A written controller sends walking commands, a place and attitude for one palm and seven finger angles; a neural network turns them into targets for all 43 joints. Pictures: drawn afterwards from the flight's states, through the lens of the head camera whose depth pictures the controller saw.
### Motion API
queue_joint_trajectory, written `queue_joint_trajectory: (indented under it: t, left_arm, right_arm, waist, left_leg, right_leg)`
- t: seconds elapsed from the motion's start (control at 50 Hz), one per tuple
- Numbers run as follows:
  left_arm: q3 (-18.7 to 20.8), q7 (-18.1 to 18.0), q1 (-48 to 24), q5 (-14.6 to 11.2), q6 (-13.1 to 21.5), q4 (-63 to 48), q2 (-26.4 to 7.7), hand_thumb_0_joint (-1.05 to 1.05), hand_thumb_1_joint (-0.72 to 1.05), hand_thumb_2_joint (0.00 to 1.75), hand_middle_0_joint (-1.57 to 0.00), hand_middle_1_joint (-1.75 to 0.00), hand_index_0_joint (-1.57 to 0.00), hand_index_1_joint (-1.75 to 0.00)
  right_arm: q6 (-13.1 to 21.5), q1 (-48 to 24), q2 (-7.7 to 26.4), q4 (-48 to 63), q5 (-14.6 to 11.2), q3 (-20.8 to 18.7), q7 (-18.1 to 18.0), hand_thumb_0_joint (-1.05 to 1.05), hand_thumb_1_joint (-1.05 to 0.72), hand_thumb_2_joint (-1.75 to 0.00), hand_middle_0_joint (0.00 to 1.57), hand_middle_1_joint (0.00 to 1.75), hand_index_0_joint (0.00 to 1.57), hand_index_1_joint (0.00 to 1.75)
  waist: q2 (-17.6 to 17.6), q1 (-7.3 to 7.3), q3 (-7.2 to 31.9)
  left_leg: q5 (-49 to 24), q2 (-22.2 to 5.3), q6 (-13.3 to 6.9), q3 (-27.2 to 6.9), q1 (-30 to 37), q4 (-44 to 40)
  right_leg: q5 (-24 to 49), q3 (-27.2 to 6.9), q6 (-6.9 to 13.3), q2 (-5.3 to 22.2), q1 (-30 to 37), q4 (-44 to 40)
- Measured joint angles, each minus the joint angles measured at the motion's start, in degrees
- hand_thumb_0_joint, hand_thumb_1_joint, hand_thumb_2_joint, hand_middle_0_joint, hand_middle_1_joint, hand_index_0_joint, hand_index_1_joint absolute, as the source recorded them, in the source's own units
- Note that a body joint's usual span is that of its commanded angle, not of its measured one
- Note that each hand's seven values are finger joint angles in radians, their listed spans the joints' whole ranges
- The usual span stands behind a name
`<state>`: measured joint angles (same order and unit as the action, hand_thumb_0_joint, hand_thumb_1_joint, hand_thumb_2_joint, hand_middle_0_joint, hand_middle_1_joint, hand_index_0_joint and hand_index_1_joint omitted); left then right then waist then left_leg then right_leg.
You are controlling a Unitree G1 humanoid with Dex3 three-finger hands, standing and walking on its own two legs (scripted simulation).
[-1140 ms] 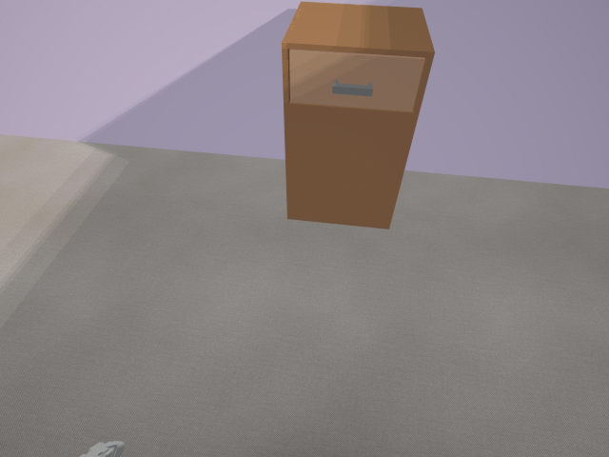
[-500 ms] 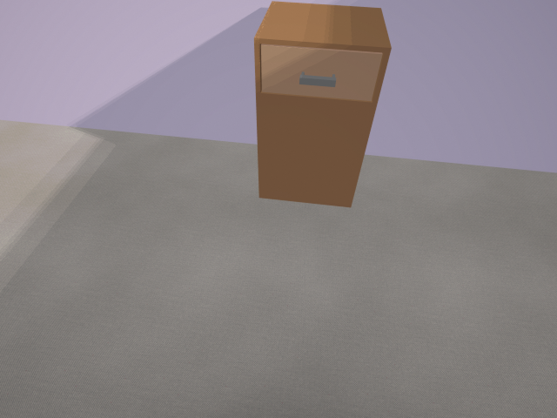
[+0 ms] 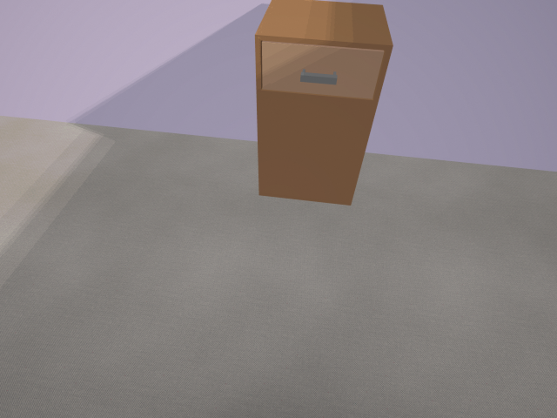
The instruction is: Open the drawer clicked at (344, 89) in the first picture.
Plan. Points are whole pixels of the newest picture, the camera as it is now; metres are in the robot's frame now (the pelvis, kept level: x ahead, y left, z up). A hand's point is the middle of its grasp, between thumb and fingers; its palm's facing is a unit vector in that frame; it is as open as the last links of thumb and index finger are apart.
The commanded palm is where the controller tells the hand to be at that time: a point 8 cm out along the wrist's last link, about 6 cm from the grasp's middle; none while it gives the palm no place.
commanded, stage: look at it before walking up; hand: left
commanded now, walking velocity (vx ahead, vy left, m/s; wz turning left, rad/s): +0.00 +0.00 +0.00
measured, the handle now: (318, 75) +1.25 -0.07 -0.09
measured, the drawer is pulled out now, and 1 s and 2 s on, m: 0.00 0.00 0.00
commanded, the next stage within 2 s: walk to a spot facing it in 0.30 s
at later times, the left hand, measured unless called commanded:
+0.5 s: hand out of the picture +0.08 +0.24 -0.16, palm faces -0.02 -0.95 -0.32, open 7.3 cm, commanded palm none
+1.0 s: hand out of the picture +0.09 +0.14 -0.16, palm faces -0.16 -0.97 -0.18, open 7.3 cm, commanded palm none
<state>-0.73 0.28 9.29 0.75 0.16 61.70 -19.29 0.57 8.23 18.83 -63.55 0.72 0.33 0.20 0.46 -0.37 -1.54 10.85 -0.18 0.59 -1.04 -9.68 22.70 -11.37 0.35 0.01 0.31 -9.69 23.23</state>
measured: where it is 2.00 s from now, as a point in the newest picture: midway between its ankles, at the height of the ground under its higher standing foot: (303, 377)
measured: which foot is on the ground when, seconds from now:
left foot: down 0.00-0.74, up 0.76-1.00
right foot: down 0.00-1.00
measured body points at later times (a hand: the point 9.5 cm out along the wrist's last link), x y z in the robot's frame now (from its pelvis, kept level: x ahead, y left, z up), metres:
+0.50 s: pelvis +0.02 +0.00 +0.00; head +0.01 +0.00 +0.45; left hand +0.08 +0.29 -0.14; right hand +0.10 -0.29 -0.13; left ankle +0.02 +0.13 -0.74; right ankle +0.02 -0.12 -0.74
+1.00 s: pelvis +0.13 -0.04 +0.00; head +0.15 -0.05 +0.45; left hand +0.10 +0.19 -0.14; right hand +0.17 -0.30 -0.15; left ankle +0.23 +0.09 -0.66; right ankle +0.03 -0.11 -0.74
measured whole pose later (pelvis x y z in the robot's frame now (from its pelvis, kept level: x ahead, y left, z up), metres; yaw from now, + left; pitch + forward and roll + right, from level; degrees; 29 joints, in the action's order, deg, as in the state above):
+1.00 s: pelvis +0.13 -0.04 +0.00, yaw -16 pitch +0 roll +1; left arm 1.0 0.1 28.6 1.4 3.0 60.5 -7.3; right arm 0.3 8.2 12.4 -55.8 1.2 -3.0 0.8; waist -0.8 -2.9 -2.1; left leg 13.4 -5.9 3.6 2.5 -36.2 62.6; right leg -17.8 -5.5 3.6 -3.7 -3.1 21.2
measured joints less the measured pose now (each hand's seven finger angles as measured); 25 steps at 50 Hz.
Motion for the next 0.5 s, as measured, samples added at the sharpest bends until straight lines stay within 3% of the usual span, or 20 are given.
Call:
queue_joint_trajectory:
  t: [0.5]
  left_arm:
    - [0.3,-0.5,0.6,0.0,-0.5,0.1,0.7,0.00,0.91,0.90,-0.20,-0.30,-0.21,-0.30]
  right_arm:
    - [-0.2,-1.0,-0.5,0.3,0.3,0.2,-0.5,0.01,-0.91,-0.89,0.21,0.30,0.20,0.30]
  waist:
    - [-0.3,-0.74,1.0]
  left_leg:
    - [1.5,-0.3,0.1,1.0,1.6,-0.1]
  right_leg:
    - [-1.2,-1.0,-0.1,-0.3,1.0,0.2]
